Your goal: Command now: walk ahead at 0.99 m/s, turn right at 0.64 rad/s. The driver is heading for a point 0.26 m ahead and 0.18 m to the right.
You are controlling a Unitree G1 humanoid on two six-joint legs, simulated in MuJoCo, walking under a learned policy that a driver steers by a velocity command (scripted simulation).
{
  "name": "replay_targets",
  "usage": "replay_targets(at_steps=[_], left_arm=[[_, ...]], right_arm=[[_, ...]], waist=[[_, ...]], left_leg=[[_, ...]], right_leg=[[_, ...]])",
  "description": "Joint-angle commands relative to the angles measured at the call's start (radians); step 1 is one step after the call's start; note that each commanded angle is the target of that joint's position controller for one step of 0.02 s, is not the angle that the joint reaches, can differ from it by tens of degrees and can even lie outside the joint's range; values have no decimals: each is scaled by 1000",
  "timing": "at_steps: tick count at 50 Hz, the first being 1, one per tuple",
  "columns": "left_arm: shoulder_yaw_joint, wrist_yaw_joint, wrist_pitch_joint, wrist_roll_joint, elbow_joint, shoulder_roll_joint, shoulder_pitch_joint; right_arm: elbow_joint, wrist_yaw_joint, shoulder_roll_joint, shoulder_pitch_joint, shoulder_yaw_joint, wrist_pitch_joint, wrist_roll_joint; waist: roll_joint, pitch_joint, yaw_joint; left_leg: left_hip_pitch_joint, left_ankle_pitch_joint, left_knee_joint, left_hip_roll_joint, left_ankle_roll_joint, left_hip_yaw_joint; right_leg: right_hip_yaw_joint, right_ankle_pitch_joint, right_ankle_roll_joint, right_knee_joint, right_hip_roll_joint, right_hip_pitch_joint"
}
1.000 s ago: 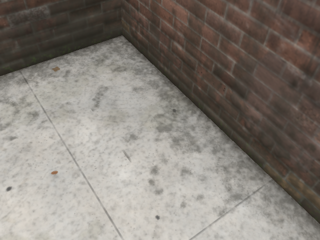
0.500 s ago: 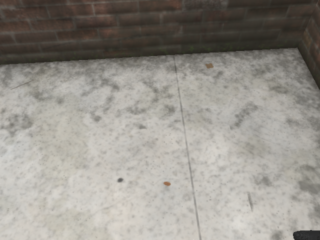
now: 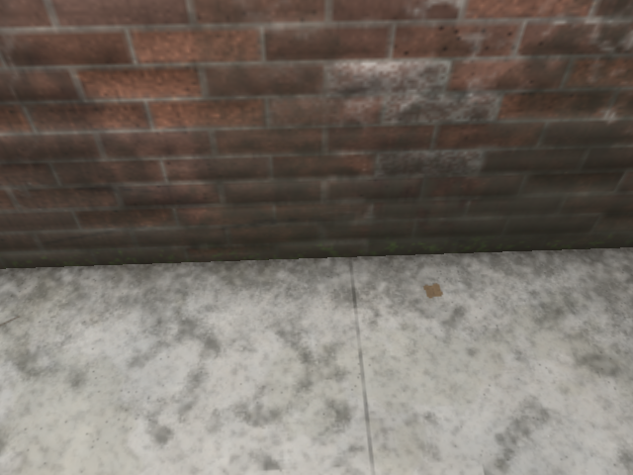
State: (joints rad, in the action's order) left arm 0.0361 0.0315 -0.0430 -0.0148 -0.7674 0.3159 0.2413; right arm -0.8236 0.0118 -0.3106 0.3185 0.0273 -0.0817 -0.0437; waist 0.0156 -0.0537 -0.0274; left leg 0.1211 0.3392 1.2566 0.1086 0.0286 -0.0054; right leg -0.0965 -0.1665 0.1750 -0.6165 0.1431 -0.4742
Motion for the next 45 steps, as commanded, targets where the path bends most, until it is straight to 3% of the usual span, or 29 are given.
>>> replay_targets(at_steps=[1,3,4,7,10,11,13,14,15,16,17,18,19,20,21,22,23,24,25,27,29,31,34,36,37,38,40,42,45], left_arm=[[54,-8,3,5,-19,112,193],[40,-21,-16,5,-38,97,175],[40,-19,-27,6,-39,108,174],[47,-17,-50,10,-44,135,171],[48,-12,-58,34,-91,112,270],[44,-14,-56,35,-107,99,297],[54,-23,-65,29,-117,114,286],[59,-35,-63,23,-119,126,280],[73,-46,-60,16,-113,150,244],[84,-48,-61,19,-101,177,167],[70,-51,-57,23,-101,127,138],[37,-43,-47,48,-119,-31,321],[23,-60,-38,106,-155,9,441],[25,-57,-33,66,-171,70,366],[27,-47,-24,30,-161,88,247],[21,-38,-19,10,-152,78,182],[16,-31,-9,-7,-147,62,131],[12,-27,-2,-13,-150,37,129],[8,-32,6,-21,-162,16,151],[-2,-40,17,-9,-170,-16,160],[-12,-52,28,6,-170,-12,118],[-17,-56,42,17,-177,3,72],[-32,-63,63,24,-194,-4,16],[-35,-65,53,16,-199,19,-7],[-35,-66,51,4,-203,35,-1],[-23,-67,51,20,-212,70,-32],[-35,-61,31,27,-219,24,-45],[-36,-62,25,32,-227,17,-56],[-35,-60,25,33,-242,8,-28]], right_arm=[[177,-14,-103,-113,-14,-61,-8],[204,-21,-75,-135,-29,-23,-42],[212,-23,-65,-128,-37,-1,-46],[267,-35,-38,-243,-58,2,-22],[275,-37,13,-337,-69,-14,-2],[277,-35,10,-356,-66,-18,5],[271,-21,-8,-367,-56,-20,2],[251,-12,-33,-321,-46,-22,-4],[208,-3,-65,-214,-36,-34,-2],[145,4,-95,-41,-22,-54,-6],[88,8,-133,107,-10,-71,-11],[59,-7,-183,175,-2,-76,-27],[55,-27,-134,188,12,-63,-7],[66,-28,-90,100,13,-49,16],[64,-25,-15,5,-6,-45,24],[55,-16,42,-31,-28,-41,34],[27,-6,57,-22,-36,-36,37],[-9,-4,36,-4,-36,-31,43],[-30,-8,45,14,-42,-28,45],[-52,-8,11,-2,-33,-30,44],[-70,-7,-1,-18,-32,-21,28],[-81,-7,-10,-18,-28,-8,24],[-98,1,1,-40,-40,25,39],[-117,5,3,-8,-44,37,33],[-123,-3,-9,16,-42,28,28],[-146,-4,1,69,-38,33,42],[-167,0,0,65,-33,41,37],[-181,1,8,65,-32,45,30],[-200,2,12,51,-32,42,28]], waist=[[85,106,-19],[83,3,53],[50,-18,71],[25,-93,63],[-15,-13,-40],[-55,5,-60],[-95,45,-68],[-112,75,-49],[-124,109,7],[-108,162,101],[-80,212,161],[215,365,69],[229,591,81],[93,582,71],[24,438,63],[-5,335,45],[0,260,54],[22,226,44],[55,228,26],[85,230,-7],[96,220,-18],[124,200,-4],[111,107,7],[73,34,19],[41,15,26],[-62,-8,65],[-80,3,76],[-84,-2,91],[-35,-21,78]], left_leg=[[629,-62,191,-121,3,-132],[552,-34,73,-164,-25,-110],[535,-15,7,-182,-38,-92],[433,-174,-314,-181,-71,23],[287,-510,-619,-103,-37,94],[275,-568,-671,-84,-24,93],[229,-610,-793,-50,4,67],[185,-596,-811,-32,15,54],[96,-613,-843,-32,23,28],[-61,-703,-922,-60,24,18],[-187,-858,-908,-172,43,-40],[-447,-1728,-632,-485,160,-254],[-659,-1811,-599,-624,314,-482],[-523,-1512,-705,-549,303,-440],[-357,-1301,-773,-456,255,-340],[-234,-1218,-805,-405,216,-280],[-126,-1193,-838,-368,187,-238],[-47,-1183,-866,-350,168,-207],[19,-1237,-881,-326,168,-163],[81,-1218,-902,-317,168,-123],[147,-1053,-928,-296,150,-101],[215,-696,-987,-285,132,-119],[337,27,-1095,-289,103,-196],[376,251,-1111,-266,48,-230],[385,214,-1083,-244,28,-221],[302,124,-1050,-189,18,-149],[133,-2,-958,-179,21,-115],[82,-28,-945,-186,19,-117],[113,6,-967,-201,23,-135]], right_leg=[[777,-279,201,392,-360,534],[627,-162,158,417,-260,292],[583,-143,157,432,-229,216],[402,469,123,451,-170,61],[291,765,-21,391,-106,165],[297,765,-44,382,-109,230],[317,748,-94,320,-119,346],[338,791,-112,264,-129,402],[350,832,-126,181,-129,436],[319,751,-131,6,-97,420],[304,521,-140,-216,-57,361],[224,-473,-175,-649,50,154],[295,-537,-182,-838,42,-44],[310,-384,-179,-808,-20,-28],[262,-302,-193,-724,-55,-17],[246,-280,-203,-652,-81,-26],[244,-257,-203,-577,-91,6],[231,-237,-201,-524,-92,60],[205,-234,-209,-471,-86,134],[187,-225,-209,-365,-93,191],[173,-176,-198,-226,-121,252],[154,-111,-187,-146,-135,304],[151,-68,-151,35,-152,380],[203,-57,-123,184,-179,403],[268,-30,-105,211,-248,415],[280,-126,-91,232,-248,278],[291,-212,-113,315,-244,147],[288,-244,-125,341,-234,103],[277,-221,-124,334,-224,121]])
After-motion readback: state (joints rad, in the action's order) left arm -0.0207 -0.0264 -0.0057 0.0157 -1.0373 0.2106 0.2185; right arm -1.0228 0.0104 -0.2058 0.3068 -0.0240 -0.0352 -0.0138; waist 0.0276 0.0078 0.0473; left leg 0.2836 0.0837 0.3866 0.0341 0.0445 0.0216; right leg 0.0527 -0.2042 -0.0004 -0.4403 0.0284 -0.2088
